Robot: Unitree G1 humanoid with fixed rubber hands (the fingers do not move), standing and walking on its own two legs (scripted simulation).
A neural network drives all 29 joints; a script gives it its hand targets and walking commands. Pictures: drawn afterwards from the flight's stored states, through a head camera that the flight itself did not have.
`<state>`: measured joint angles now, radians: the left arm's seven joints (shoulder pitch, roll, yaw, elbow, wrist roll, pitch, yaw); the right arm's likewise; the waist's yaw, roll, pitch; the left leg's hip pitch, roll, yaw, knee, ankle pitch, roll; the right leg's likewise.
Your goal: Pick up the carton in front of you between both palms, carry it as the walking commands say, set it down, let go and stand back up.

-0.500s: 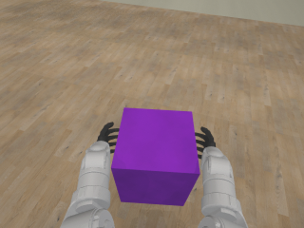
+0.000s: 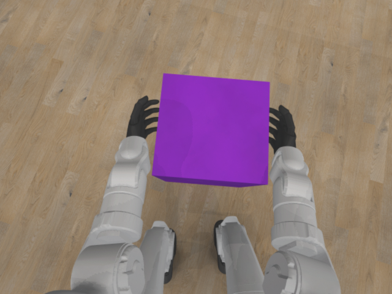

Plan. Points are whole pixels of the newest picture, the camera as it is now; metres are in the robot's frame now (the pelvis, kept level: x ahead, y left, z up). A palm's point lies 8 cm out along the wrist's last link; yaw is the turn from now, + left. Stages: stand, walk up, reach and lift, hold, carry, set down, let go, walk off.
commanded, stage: set down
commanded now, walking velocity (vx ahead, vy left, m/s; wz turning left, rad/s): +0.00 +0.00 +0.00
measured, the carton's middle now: (208, 140) +0.42 -0.04 -0.15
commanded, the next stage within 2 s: none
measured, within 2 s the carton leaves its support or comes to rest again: rests again in 1.78 s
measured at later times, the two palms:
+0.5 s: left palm (156, 130) +0.48 +0.09 -0.22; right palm (265, 147) +0.43 -0.20 -0.22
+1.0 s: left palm (167, 129) +0.53 +0.08 -0.38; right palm (253, 151) +0.45 -0.21 -0.37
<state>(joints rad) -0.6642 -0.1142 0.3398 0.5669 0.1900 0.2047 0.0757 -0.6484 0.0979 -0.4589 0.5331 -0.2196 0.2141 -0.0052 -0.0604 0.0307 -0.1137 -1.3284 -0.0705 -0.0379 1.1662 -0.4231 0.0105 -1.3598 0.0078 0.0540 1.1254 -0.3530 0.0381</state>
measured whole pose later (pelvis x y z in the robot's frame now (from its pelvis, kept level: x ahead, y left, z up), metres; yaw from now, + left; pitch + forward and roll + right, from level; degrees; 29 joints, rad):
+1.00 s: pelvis -0.04 +0.00 -0.23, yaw -1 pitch +46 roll -3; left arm -1.46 0.23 0.18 0.94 0.11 0.30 0.06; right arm -1.23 -0.02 -0.57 0.62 -0.12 0.32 -0.13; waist -0.11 0.03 0.17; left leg -2.20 -0.10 -0.04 2.00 -0.59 0.00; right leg -2.21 0.03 0.03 1.92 -0.50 0.07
